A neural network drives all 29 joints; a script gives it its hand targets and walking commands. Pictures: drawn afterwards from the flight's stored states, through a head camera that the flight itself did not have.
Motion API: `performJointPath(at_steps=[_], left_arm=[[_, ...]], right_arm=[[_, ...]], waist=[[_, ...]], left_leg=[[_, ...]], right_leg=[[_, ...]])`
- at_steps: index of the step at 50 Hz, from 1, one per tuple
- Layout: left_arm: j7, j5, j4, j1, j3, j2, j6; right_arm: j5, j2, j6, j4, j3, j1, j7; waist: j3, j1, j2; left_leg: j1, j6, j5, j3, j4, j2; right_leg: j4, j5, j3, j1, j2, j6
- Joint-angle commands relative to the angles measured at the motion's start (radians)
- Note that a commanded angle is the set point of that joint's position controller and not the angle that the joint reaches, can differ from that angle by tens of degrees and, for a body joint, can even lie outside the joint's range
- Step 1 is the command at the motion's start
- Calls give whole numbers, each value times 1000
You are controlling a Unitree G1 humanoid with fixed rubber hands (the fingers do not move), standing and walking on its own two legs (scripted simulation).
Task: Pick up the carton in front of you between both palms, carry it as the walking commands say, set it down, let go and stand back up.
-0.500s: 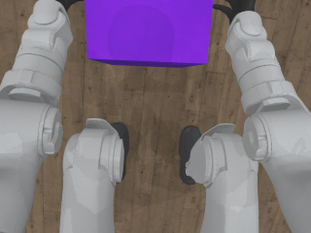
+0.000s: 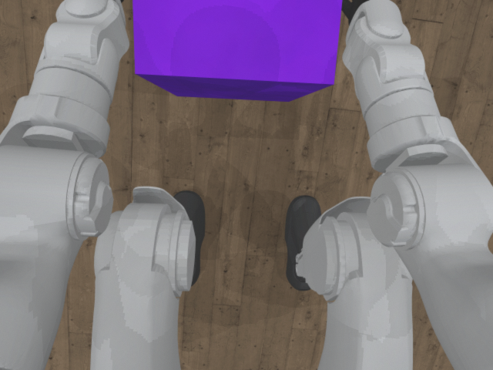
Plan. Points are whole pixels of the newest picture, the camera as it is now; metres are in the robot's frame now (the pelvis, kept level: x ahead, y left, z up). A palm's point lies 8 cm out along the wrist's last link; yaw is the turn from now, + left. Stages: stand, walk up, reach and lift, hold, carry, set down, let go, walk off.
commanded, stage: reach and lift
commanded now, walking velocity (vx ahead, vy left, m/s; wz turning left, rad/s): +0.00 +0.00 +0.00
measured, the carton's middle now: (237, 17) +0.55 +0.04 -0.23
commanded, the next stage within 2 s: none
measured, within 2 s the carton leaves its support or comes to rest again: leaves its support in 0.04 s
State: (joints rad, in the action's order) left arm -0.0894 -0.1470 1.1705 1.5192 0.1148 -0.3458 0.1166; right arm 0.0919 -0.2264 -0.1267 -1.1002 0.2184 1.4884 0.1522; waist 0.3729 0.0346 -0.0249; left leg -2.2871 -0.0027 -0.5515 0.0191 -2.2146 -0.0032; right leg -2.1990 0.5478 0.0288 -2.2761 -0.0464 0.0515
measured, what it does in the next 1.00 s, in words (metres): rises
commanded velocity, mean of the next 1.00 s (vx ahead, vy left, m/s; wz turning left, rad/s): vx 0.00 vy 0.00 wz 0.00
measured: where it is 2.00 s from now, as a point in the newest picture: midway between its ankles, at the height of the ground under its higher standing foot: (244, 256)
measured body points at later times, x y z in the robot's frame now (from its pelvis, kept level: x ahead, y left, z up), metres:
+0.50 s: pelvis +0.00 -0.01 +0.09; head +0.26 +0.02 +0.45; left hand +0.50 +0.20 +0.02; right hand +0.52 -0.11 +0.02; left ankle +0.12 +0.12 -0.33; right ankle +0.12 -0.13 -0.33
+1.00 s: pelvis +0.03 -0.01 +0.21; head +0.22 +0.01 +0.62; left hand +0.47 +0.19 +0.17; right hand +0.49 -0.11 +0.17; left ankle +0.11 +0.12 -0.33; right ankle +0.12 -0.13 -0.33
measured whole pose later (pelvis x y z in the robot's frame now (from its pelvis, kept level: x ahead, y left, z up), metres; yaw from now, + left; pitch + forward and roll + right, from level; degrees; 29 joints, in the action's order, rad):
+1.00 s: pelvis +0.03 -0.01 +0.21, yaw +3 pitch +37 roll -1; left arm -0.02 0.21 0.63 0.81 0.42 0.03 0.39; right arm -0.19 0.09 -0.37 -0.60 0.44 0.79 0.07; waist -0.23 0.02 -0.02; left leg -1.68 -0.03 -0.47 0.06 -1.51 -0.04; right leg -1.51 0.51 0.05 -1.65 -0.07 0.03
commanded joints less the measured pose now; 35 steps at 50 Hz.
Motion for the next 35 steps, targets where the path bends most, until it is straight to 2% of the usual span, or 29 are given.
performJointPath(at_steps=[1, 3, 5, 9, 10, 11, 13, 18, 20, 22, 25, 28, 35], left_arm=[[291, -67, -321, 546, -248, 1012, 18], [287, -95, -420, 567, -292, 1054, 31], [281, -99, -513, 567, -326, 1088, 52], [274, -45, -609, 465, -343, 1187, 117], [270, -27, -610, 430, -337, 1209, 134], [270, -9, -589, 392, -327, 1240, 147], [277, 34, -535, 316, -286, 1275, 178], [304, 154, -364, 241, -150, 1316, 229], [312, 194, -328, 241, -94, 1302, 234], [315, 225, -313, 234, -54, 1293, 235], [316, 259, -312, 213, -18, 1297, 236], [326, 257, -342, 204, -40, 1319, 245], [338, 197, -444, 134, -170, 1399, 266]], right_arm=[[69, 973, -8, 272, -295, 540, -263], [110, 1057, -24, 330, -341, 544, -263], [128, 1134, -47, 381, -368, 535, -265], [98, 1203, -104, 484, -396, 491, -273], [85, 1208, -116, 501, -395, 481, -276], [63, 1203, -125, 500, -383, 471, -280], [16, 1220, -151, 466, -351, 402, -288], [-143, 1189, -189, 335, -185, 319, -302], [-191, 1168, -195, 302, -127, 308, -302], [-205, 1175, -198, 302, -110, 317, -305], [-194, 1220, -205, 311, -132, 328, -313], [-195, 1253, -217, 319, -150, 292, -316], [-152, 1329, -237, 406, -263, 195, -324]], waist=[[-1364, 22, -9], [-1553, 36, -12], [-1720, 57, 8], [-1857, 65, 58], [-1838, 63, 62], [-1784, 53, 62], [-1651, 33, 53], [-1363, -15, 57], [-1309, -25, 62], [-1327, -13, 57], [-1396, 26, 21], [-1465, 19, 2], [-1597, 6, 22]], left_leg=[[632, -3, 360, -82, 173, -100], [728, -5, 437, -92, 173, -103], [831, -11, 511, -97, 179, -108], [927, -19, 570, -100, 219, -121], [919, -20, 547, -99, 240, -124], [849, -16, 440, -101, 277, -128], [816, -17, 388, -96, 321, -132], [652, -15, 142, -88, 451, -143], [636, -13, 97, -83, 489, -145], [676, -6, 87, -80, 522, -145], [728, 2, 93, -86, 565, -144], [772, 0, 129, -92, 604, -147], [941, -15, 250, -90, 678, -153]], right_leg=[[120, -328, -118, 637, -97, -38], [116, -400, -125, 699, -104, -35], [118, -447, -129, 732, -113, -30], [174, -426, -134, 664, -128, -18], [192, -395, -135, 640, -131, -17], [220, -329, -136, 645, -128, -21], [274, -268, -135, 569, -130, -23], [400, -86, -131, 515, -132, -45], [443, -52, -124, 513, -132, -53], [478, -39, -119, 527, -134, -52], [530, -40, -105, 596, -140, -41], [578, -75, -101, 686, -141, -32], [661, -188, -94, 847, -140, -25]])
